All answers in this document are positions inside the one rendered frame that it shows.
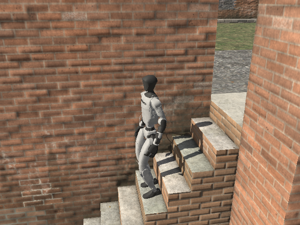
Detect stairs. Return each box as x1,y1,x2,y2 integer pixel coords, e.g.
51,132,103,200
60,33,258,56
83,100,242,225

